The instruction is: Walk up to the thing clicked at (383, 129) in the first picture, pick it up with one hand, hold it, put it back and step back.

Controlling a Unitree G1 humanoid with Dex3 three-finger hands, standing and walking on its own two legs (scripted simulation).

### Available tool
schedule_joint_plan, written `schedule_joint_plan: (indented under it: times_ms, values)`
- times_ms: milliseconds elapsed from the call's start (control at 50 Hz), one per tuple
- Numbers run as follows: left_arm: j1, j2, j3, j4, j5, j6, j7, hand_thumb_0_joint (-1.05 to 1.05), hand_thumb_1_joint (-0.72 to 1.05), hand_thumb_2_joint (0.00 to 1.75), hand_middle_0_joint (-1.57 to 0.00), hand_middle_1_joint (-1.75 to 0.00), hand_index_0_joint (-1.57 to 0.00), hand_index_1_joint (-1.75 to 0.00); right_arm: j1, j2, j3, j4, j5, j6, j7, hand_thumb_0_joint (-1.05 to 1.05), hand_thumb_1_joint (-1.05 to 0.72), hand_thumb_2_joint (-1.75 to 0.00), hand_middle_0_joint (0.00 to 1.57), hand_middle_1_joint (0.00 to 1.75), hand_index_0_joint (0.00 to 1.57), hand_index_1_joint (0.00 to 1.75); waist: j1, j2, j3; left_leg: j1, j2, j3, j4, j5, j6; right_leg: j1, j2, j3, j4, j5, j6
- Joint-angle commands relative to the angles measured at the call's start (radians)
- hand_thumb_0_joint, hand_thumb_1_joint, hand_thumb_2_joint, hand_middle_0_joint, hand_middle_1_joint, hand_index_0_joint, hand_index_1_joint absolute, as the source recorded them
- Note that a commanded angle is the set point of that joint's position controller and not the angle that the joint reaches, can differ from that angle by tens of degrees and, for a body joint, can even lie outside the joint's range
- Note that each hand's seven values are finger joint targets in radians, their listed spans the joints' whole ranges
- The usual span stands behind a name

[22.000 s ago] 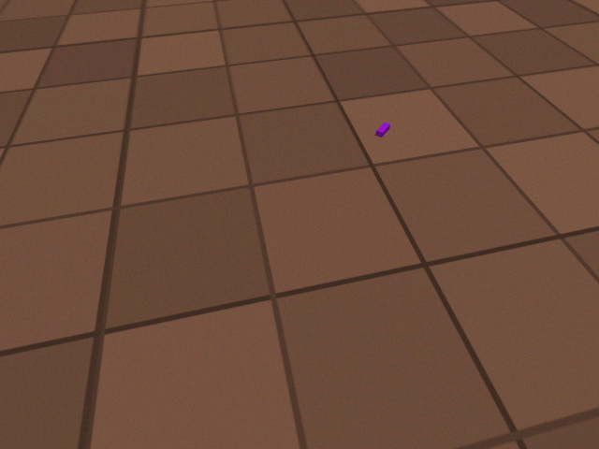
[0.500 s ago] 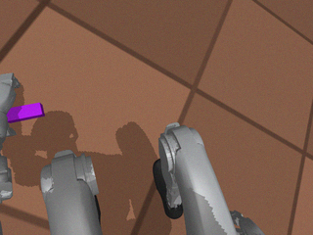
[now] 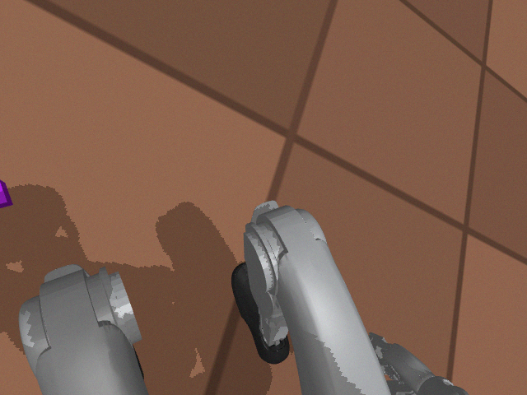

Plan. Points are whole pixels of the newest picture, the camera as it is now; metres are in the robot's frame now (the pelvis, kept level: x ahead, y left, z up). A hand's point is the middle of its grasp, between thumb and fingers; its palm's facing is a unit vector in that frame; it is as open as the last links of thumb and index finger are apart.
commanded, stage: rest palm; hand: left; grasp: from above
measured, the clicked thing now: out of the picture +0.44 +0.30 -0.28
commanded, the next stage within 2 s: close in 0.66 s
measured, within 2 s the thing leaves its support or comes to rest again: neither
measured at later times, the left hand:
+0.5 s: hand out of the picture +0.42 +0.29 -0.24, palm faces -0.43 -0.08 -0.90, open 14.0 cm
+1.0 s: hand out of the picture +0.42 +0.30 -0.26, palm faces -0.47 -0.11 -0.88, open 12.8 cm
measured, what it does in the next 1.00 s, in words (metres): stands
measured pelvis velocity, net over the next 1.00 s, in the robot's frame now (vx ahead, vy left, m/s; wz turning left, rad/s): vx -0.01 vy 0.01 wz -0.04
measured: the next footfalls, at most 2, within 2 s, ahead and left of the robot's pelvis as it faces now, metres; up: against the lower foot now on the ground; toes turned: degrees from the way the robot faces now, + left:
none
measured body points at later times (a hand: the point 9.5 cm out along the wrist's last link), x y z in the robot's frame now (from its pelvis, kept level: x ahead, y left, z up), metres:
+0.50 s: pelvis -0.01 +0.01 +0.00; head +0.25 +0.13 +0.35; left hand +0.44 +0.29 -0.19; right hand +0.04 -0.26 -0.06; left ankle +0.06 +0.13 -0.26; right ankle +0.11 -0.14 -0.26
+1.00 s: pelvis -0.01 +0.01 +0.00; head +0.26 +0.13 +0.34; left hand +0.44 +0.30 -0.21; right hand +0.04 -0.24 -0.06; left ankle +0.06 +0.13 -0.26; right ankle +0.11 -0.14 -0.26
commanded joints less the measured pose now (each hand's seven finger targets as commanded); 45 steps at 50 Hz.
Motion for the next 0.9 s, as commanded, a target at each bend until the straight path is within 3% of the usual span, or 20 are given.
schedule_joint_plan:
  times_ms: [0, 20, 40, 100, 160, 260, 360, 400, 420, 500, 640, 740, 880]
  values:
    - [-0.203, 0.251, 0.025, -0.084, -0.054, 0.017, -0.001, 0.00, -0.54, 0.99, -0.07, -0.97, -0.06, -0.98, 0.210, -0.312, -0.082, 0.013, 0.004, -0.002, 0.005, 0.00, -0.90, -0.90, 0.20, 0.30, 0.20, 0.30, -0.005, 0.459, -0.660, 0.506, 0.018, 0.131, -0.278, 0.289, 0.038, 0.374, 0.018, -0.157, -0.172, 0.291, -0.090]
    - [-0.203, 0.242, 0.019, -0.099, -0.060, 0.012, -0.012, 0.00, -0.54, 0.99, -0.06, -0.97, -0.05, -0.98, 0.213, -0.313, -0.084, 0.004, 0.002, -0.004, 0.006, 0.00, -0.90, -0.90, 0.20, 0.30, 0.20, 0.30, -0.017, 0.459, -0.663, 0.512, 0.018, 0.131, -0.271, 0.289, 0.040, 0.385, 0.019, -0.156, -0.177, 0.294, -0.088]
    - [-0.188, 0.244, 0.021, -0.095, -0.068, 0.006, -0.021, 0.00, -0.53, 0.98, -0.07, -0.97, -0.06, -0.98, 0.214, -0.313, -0.083, 0.006, 0.007, -0.001, 0.005, 0.00, -0.90, -0.90, 0.20, 0.30, 0.20, 0.30, -0.010, 0.448, -0.660, 0.503, 0.020, 0.128, -0.275, 0.285, 0.041, 0.390, 0.020, -0.156, -0.184, 0.288, -0.090]
    - [-0.230, 0.223, -0.015, -0.122, -0.075, -0.029, -0.049, 0.00, -0.53, 0.98, -0.07, -0.98, -0.06, -0.98, 0.221, -0.313, -0.069, 0.009, 0.000, -0.006, 0.006, 0.00, -0.90, -0.90, 0.20, 0.30, 0.20, 0.30, -0.045, 0.449, -0.634, 0.505, 0.022, 0.124, -0.256, 0.278, 0.042, 0.381, 0.018, -0.163, -0.184, 0.285, -0.084]
    - [-0.234, 0.232, -0.028, -0.123, -0.077, -0.073, -0.050, 0.00, -0.52, 0.98, -0.08, -0.96, -0.07, -0.97, 0.214, -0.314, -0.054, 0.006, 0.002, -0.008, 0.005, 0.00, -0.90, -0.90, 0.20, 0.30, 0.20, 0.30, -0.045, 0.430, -0.607, 0.482, 0.022, 0.121, -0.250, 0.240, 0.042, 0.389, 0.022, -0.168, -0.194, 0.254, -0.085]
    - [-0.220, 0.239, -0.044, -0.110, -0.042, -0.117, 0.001, 0.00, -0.49, 0.97, -0.10, -0.95, -0.09, -0.96, 0.197, -0.340, -0.045, 0.008, -0.016, -0.014, 0.008, 0.00, -0.89, -0.90, 0.20, 0.30, 0.20, 0.30, -0.041, 0.459, -0.602, 0.532, 0.028, 0.100, -0.277, 0.240, 0.026, 0.359, 0.028, -0.194, -0.177, 0.242, -0.087]
    - [-0.211, 0.200, -0.088, -0.057, -0.010, -0.089, 0.075, 0.00, -0.51, 0.98, -0.09, -0.95, -0.08, -0.96, 0.162, -0.346, -0.035, 0.018, -0.028, -0.032, 0.021, 0.00, -0.89, -0.90, 0.20, 0.30, 0.20, 0.30, -0.042, 0.465, -0.564, 0.516, 0.032, 0.091, -0.288, 0.216, 0.024, 0.339, 0.039, -0.195, -0.187, 0.225, -0.090]
    - [-0.229, 0.228, -0.085, -0.073, -0.003, -0.069, 0.099, 0.00, -0.49, 0.97, -0.11, -0.93, -0.09, -0.94, 0.143, -0.352, -0.035, 0.017, -0.028, -0.046, 0.028, 0.00, -0.89, -0.90, 0.20, 0.30, 0.20, 0.30, -0.041, 0.449, -0.557, 0.511, 0.036, 0.087, -0.283, 0.212, 0.024, 0.342, 0.039, -0.191, -0.190, 0.225, -0.090]
    - [-0.221, 0.195, -0.102, -0.043, -0.002, -0.052, 0.104, 0.00, -0.49, 0.98, -0.11, -0.92, -0.10, -0.93, 0.151, -0.352, -0.034, 0.025, -0.028, -0.051, 0.033, 0.00, -0.89, -0.90, 0.20, 0.30, 0.20, 0.30, -0.051, 0.444, -0.546, 0.504, 0.036, 0.087, -0.276, 0.216, 0.024, 0.328, 0.037, -0.190, -0.186, 0.230, -0.089]
    - [-0.246, 0.233, -0.075, -0.054, -0.021, 0.000, 0.131, 0.00, -0.47, 0.93, -0.12, -0.91, -0.11, -0.92, 0.122, -0.362, -0.035, 0.008, -0.019, -0.074, 0.045, 0.00, -0.90, -0.90, 0.20, 0.30, 0.20, 0.30, -0.051, 0.452, -0.544, 0.484, 0.039, 0.082, -0.287, 0.197, 0.026, 0.342, 0.035, -0.180, -0.196, 0.224, -0.091]
    - [-0.235, 0.264, -0.022, -0.007, -0.063, 0.043, 0.071, 0.00, -0.43, 0.89, -0.14, -0.91, -0.14, -0.91, 0.137, -0.374, -0.028, -0.002, -0.005, -0.098, 0.060, 0.00, -0.90, -0.90, 0.20, 0.30, 0.20, 0.30, -0.060, 0.469, -0.535, 0.487, 0.039, 0.073, -0.283, 0.204, 0.027, 0.345, 0.028, -0.186, -0.177, 0.228, -0.087]
    - [-0.230, 0.254, -0.049, -0.039, -0.087, -0.002, 0.009, 0.00, -0.39, 0.86, -0.17, -0.92, -0.17, -0.91, 0.141, -0.367, -0.012, -0.010, -0.004, -0.109, 0.063, 0.00, -0.90, -0.91, 0.20, 0.30, 0.20, 0.30, -0.063, 0.465, -0.544, 0.502, 0.040, 0.064, -0.279, 0.210, 0.026, 0.372, 0.029, -0.195, -0.177, 0.234, -0.083]
    - [-0.220, 0.202, -0.106, -0.072, -0.072, -0.071, 0.025, 0.00, -0.24, 0.74, -0.25, -0.88, -0.28, -0.85, 0.158, -0.361, 0.005, -0.006, -0.013, -0.099, 0.066, 0.00, -0.89, -0.90, 0.20, 0.30, 0.20, 0.30, -0.077, 0.492, -0.563, 0.550, 0.045, 0.057, -0.260, 0.294, 0.015, 0.397, 0.033, -0.212, -0.163, 0.311, -0.081]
